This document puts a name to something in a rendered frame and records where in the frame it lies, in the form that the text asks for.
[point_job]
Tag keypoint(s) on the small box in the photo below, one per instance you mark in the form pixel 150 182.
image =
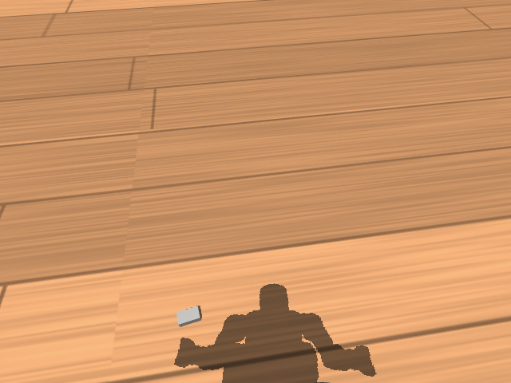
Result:
pixel 188 316

